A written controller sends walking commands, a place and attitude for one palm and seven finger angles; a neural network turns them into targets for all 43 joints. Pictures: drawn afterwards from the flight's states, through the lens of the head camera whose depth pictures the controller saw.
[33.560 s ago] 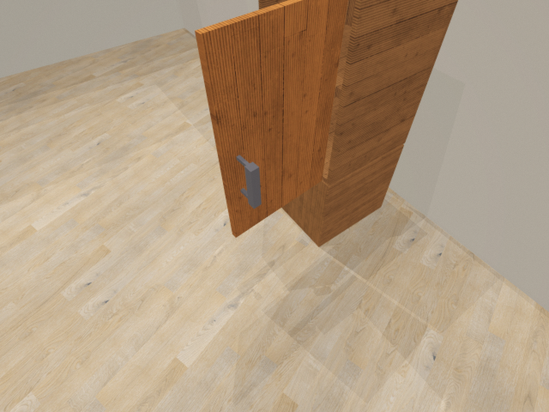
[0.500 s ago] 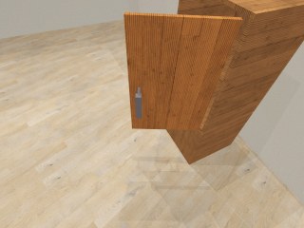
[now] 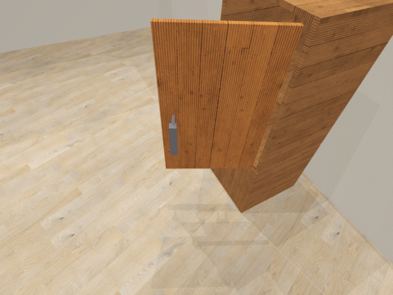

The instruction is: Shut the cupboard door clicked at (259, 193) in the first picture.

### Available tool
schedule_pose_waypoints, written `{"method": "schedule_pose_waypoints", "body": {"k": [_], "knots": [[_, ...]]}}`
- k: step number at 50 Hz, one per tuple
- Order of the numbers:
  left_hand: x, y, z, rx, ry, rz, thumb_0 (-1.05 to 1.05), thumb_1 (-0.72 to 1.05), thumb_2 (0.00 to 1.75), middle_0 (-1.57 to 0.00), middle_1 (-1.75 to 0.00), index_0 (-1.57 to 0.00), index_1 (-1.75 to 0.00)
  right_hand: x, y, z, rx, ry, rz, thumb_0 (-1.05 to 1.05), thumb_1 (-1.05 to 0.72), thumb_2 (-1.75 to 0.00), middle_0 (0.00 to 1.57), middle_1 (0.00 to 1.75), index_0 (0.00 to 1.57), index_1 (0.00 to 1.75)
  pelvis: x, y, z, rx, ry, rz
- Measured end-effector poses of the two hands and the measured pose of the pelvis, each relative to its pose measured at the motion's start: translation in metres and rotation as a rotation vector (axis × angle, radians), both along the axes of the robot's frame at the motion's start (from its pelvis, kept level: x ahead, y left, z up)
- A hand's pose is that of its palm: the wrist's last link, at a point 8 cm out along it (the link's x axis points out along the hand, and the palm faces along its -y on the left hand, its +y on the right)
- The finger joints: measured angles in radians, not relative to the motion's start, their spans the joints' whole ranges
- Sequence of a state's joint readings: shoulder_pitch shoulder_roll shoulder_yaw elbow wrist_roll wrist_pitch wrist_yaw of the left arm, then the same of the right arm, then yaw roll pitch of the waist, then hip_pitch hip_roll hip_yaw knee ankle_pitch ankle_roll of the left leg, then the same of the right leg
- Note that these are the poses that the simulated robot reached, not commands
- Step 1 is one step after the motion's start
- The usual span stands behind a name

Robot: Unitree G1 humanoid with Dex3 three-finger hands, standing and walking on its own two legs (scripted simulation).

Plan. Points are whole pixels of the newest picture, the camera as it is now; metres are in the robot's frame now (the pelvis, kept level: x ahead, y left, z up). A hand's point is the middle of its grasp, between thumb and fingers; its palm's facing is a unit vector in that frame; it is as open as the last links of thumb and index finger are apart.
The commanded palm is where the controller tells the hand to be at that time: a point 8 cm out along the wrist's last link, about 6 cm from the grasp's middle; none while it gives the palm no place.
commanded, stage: shuffle to correct the standing spot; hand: left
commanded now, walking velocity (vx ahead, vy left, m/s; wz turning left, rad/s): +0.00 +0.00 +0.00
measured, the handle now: (173, 135) +0.62 +0.10 -0.11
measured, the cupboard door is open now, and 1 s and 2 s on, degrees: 64 64 64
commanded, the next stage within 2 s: come to a stop and stand still in 0.90 s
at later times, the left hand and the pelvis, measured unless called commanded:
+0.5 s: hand out of the picture -0.01 +0.12 -0.18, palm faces +0.16 -0.97 -0.18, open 7.4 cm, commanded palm none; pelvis +0.05 -0.04 -0.01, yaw +5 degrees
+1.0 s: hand (152, 268) +0.22 +0.12 -0.18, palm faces +0.09 -0.97 -0.24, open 7.3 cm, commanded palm none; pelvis +0.16 -0.10 -0.02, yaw +5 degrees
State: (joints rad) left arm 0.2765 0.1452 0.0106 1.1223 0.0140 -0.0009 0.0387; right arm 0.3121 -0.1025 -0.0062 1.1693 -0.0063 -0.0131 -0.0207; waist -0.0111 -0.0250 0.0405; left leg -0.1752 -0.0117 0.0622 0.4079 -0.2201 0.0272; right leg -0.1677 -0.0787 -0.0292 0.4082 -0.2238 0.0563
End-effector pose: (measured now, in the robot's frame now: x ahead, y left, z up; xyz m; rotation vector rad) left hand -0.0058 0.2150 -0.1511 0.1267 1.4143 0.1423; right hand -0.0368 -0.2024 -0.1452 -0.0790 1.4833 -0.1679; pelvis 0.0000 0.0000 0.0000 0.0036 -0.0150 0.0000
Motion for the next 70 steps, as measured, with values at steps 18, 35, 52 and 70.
{"method": "schedule_pose_waypoints", "body": {"k": [18, 35, 52, 70], "knots": [[-0.005, -0.024, -0.003, 0.003, 0.037, 0.051, 0.0, 0.91, 0.9, -0.2, -0.3, -0.2, -0.3, 0.024, -0.032, -0.008, -0.007, -0.007, -0.002, 0.0, -0.91, -0.9, 0.2, 0.3, 0.2, 0.3, 0.025, -0.029, -0.008, 0.01, 0.025, 0.031], [-0.002, -0.063, -0.023, -0.103, 0.238, 0.125, 0.01, 0.9, 0.9, -0.2, -0.3, -0.2, -0.3, 0.207, -0.056, 0.0, -0.107, -0.269, 0.142, 0.0, -0.91, -0.9, 0.2, 0.3, 0.2, 0.3, 0.099, -0.033, -0.022, -0.009, 0.01, 0.05], [0.222, -0.059, 0.006, 0.096, -0.185, 0.042, 0.01, 0.92, 0.9, -0.2, -0.3, -0.2, -0.3, 0.211, -0.14, -0.017, -0.075, -0.036, 0.083, 0.0, -0.91, -0.9, 0.2, 0.3, 0.2, 0.3, 0.171, -0.103, -0.018, -0.019, 0.025, 0.096], [0.221, -0.089, -0.013, 0.027, -0.068, 0.107, 0.01, 0.92, 0.9, -0.21, -0.3, -0.2, -0.3, 0.324, -0.124, 0.005, -0.08, -0.224, 0.16, 0.0, -0.92, -0.9, 0.2, 0.3, 0.2, 0.3, 0.201, -0.107, -0.011, -0.009, -0.001, 0.075]]}}
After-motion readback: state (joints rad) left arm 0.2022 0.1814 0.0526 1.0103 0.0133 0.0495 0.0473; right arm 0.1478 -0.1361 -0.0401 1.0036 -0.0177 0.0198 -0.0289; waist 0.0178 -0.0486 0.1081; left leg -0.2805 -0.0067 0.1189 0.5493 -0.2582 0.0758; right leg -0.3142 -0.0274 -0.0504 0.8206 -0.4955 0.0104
